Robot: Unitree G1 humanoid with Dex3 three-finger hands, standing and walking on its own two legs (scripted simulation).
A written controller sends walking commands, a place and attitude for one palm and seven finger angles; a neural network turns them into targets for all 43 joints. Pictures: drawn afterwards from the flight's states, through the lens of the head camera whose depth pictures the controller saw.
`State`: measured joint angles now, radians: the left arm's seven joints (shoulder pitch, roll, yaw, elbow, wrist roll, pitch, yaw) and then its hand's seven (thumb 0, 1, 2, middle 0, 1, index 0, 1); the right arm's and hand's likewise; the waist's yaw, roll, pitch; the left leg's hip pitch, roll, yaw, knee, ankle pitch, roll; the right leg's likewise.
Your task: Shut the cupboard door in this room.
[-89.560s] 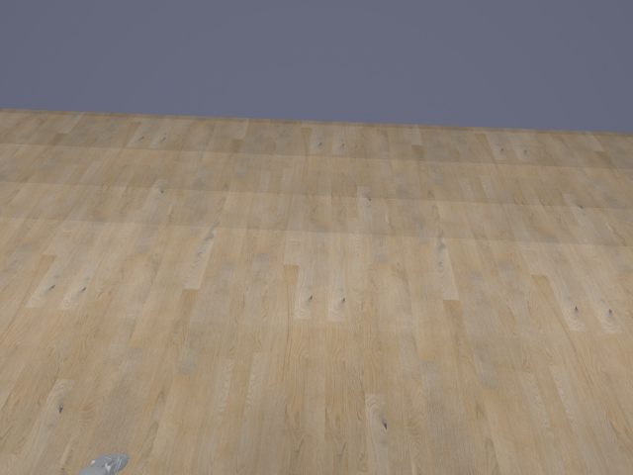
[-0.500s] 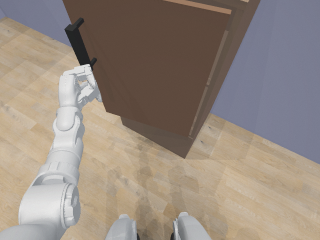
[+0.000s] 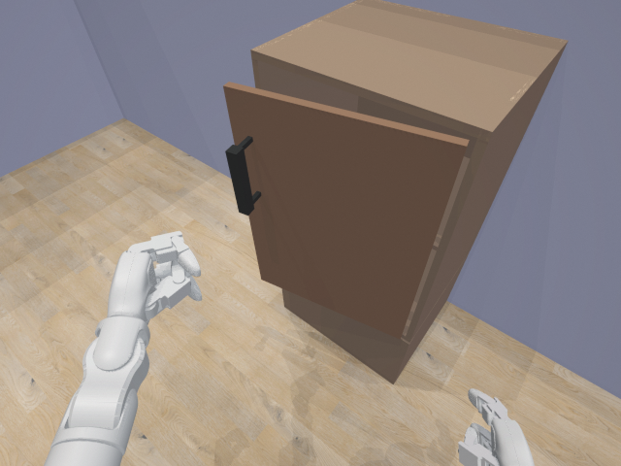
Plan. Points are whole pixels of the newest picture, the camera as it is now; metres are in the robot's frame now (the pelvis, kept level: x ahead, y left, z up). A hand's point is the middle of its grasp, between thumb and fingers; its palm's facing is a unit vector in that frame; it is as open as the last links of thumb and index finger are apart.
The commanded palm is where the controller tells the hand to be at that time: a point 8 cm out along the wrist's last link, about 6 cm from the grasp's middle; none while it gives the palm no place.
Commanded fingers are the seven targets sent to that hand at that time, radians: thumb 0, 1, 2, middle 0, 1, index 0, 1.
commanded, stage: draw the hand back to the body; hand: left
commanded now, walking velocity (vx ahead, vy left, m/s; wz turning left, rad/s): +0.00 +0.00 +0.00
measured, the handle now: (247, 176) +0.64 +0.17 -0.01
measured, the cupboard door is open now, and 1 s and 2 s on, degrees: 12 12 12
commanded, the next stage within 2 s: step back with the hand held close in 0.92 s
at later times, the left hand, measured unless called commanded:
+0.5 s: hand (52, 317) +0.22 +0.26 +0.17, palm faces +0.43 -0.81 -0.40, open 5.8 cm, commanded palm +0.16 +0.30 +0.19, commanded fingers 0.00 0.90 0.90 -0.23 -0.33 -0.23 -0.33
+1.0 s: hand (36, 328) +0.20 +0.25 +0.18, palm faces +0.46 -0.79 -0.41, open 7.4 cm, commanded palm +0.15 +0.29 +0.19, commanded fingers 0.00 0.90 0.90 -0.20 -0.30 -0.20 -0.30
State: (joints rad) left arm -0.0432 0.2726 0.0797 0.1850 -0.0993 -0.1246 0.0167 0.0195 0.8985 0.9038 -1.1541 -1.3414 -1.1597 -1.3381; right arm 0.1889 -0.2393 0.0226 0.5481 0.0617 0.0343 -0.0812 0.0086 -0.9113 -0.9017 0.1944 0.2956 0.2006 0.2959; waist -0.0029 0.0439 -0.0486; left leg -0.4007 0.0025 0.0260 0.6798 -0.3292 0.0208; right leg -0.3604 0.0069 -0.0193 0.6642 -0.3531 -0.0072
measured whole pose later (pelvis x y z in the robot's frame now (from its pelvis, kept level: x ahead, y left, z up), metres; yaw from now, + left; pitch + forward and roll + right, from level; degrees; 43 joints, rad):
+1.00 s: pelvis +0.02 -0.01 +0.02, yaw +0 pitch -5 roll +0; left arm 0.47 0.35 0.35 -0.36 -0.08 -0.08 0.10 0.02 0.89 0.90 -0.21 -0.31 -0.22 -0.30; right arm 0.19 -0.23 0.01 0.64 0.02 -0.08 -0.08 0.01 -0.91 -0.90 0.20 0.30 0.20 0.30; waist 0.05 0.07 0.01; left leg -0.10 0.01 0.02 0.41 -0.23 0.00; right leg -0.06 0.02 -0.03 0.39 -0.26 -0.02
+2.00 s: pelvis -0.08 +0.01 +0.00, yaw +3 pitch -1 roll -2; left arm 0.51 0.44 0.46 -0.49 -0.02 -0.24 0.16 0.02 0.89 0.90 -0.21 -0.30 -0.22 -0.30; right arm 0.24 -0.22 0.00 0.59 0.00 -0.06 -0.09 0.01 -0.91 -0.90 0.20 0.30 0.20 0.30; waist -0.02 0.01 0.01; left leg -0.46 0.01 0.01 0.65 -0.20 0.05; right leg -0.39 0.03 -0.01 0.59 -0.19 0.01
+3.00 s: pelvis -0.27 +0.04 +0.01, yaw +0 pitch -2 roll -2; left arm 0.56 0.42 0.42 -0.54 -0.06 -0.14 0.14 0.02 0.90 0.90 -0.20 -0.30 -0.21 -0.30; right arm 0.31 -0.17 0.02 0.64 -0.01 -0.10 -0.06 0.01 -0.91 -0.90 0.20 0.30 0.20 0.30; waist -0.07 -0.04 -0.01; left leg -0.46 -0.01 0.00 0.52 -0.24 -0.03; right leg -0.17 0.08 -0.01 0.50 -0.36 -0.06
